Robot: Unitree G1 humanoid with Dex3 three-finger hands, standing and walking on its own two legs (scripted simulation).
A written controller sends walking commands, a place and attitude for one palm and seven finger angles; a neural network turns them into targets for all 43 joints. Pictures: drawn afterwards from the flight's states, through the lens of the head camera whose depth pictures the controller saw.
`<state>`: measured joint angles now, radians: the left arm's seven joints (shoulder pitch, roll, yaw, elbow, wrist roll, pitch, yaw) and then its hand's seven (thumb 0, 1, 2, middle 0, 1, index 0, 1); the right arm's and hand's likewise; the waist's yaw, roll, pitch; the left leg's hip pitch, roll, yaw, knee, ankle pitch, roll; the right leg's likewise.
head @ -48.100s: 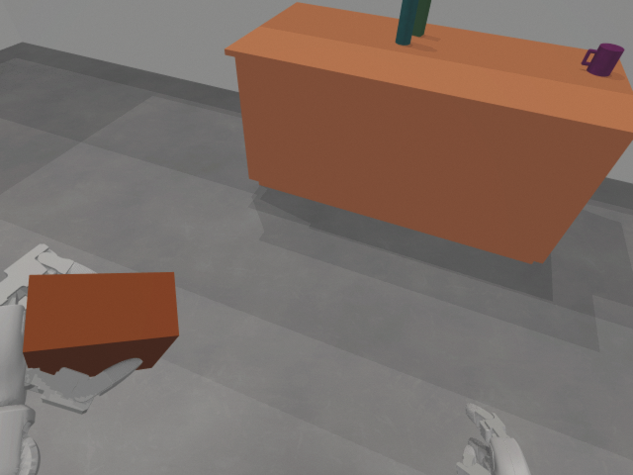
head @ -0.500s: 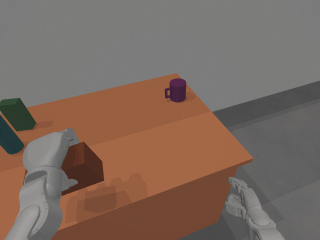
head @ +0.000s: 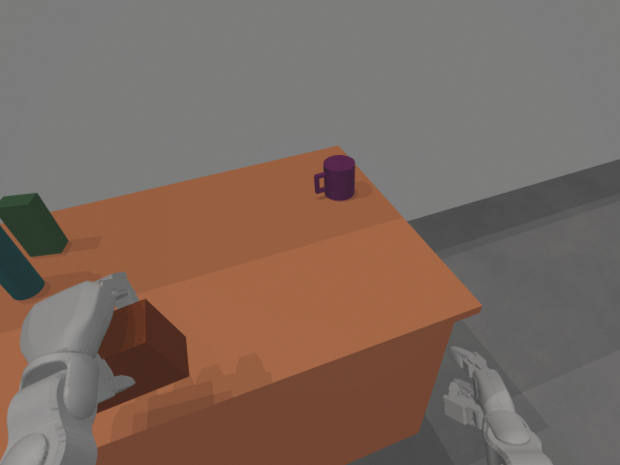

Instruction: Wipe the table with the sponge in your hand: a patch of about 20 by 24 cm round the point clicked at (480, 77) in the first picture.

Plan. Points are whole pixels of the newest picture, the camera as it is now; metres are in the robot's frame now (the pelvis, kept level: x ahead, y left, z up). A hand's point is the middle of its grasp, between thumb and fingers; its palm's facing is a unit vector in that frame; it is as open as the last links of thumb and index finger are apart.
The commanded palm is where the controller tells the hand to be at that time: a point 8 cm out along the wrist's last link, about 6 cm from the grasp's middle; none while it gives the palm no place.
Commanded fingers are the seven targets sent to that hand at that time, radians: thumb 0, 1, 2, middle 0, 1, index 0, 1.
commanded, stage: bring the sponge back beside the body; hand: left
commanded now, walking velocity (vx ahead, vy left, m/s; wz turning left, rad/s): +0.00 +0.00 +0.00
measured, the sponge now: (122, 365) +0.19 +0.28 +0.06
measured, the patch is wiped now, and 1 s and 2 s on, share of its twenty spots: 1.00 1.00 1.00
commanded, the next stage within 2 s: step back with the hand held close in 0.36 s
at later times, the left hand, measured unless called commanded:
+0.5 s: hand (110, 344) +0.19 +0.28 +0.11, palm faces +0.13 -0.21 -0.97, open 10.0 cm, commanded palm +0.16 +0.28 +0.18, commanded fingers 0.00 0.10 1.30 -1.20 -1.60 -1.20 -1.60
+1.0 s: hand (81, 339) +0.17 +0.28 +0.15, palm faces +0.40 -0.82 -0.40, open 10.0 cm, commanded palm +0.12 +0.31 +0.18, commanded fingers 0.00 0.10 1.30 -1.20 -1.60 -1.20 -1.60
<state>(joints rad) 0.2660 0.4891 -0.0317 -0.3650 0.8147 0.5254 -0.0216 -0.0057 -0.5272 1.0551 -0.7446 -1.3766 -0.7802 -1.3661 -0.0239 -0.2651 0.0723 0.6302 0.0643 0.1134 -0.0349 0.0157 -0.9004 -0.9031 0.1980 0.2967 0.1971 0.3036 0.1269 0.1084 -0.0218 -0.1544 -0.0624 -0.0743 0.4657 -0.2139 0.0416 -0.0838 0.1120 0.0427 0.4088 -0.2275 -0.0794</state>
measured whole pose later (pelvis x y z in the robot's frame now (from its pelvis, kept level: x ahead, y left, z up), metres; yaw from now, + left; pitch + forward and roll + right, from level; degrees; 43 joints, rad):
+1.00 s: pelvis -0.03 +0.02 -0.01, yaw +2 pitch +1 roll -2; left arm 0.47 0.41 0.34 -0.50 -0.06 -0.04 0.11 -0.01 -0.54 1.06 -0.75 -1.39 -0.78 -1.38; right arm 0.25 -0.25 0.03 0.59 0.02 0.02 -0.08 0.02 -0.90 -0.90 0.20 0.30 0.20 0.30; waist 0.00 0.02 -0.06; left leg -0.40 -0.09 -0.10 0.59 -0.20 0.06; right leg -0.31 0.09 -0.01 0.52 -0.23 -0.04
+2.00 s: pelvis -0.23 +0.04 -0.02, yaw +1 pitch +0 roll -4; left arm 0.53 0.45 0.36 -0.68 -0.05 -0.17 0.06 -0.01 -0.56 1.07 -0.76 -1.40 -0.80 -1.38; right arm 0.26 -0.17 0.03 0.62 0.03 -0.01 -0.04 0.01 -0.90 -0.90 0.20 0.30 0.20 0.30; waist -0.02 -0.07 -0.09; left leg -0.60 -0.02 -0.04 1.23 -0.43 -0.02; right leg -0.21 0.03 0.07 0.54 -0.33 0.04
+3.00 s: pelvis -0.49 +0.04 -0.02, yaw +3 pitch +0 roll -1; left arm 0.39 0.41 0.40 -0.41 -0.07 -0.12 0.10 -0.01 -0.56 1.07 -0.76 -1.40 -0.79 -1.39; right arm 0.38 -0.19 0.05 0.64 0.04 -0.11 -0.05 0.01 -0.90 -0.90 0.20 0.30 0.20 0.30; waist -0.03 0.02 -0.12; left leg -0.32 0.05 0.01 0.71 -0.39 0.00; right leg -0.39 -0.04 -0.05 0.71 -0.28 0.00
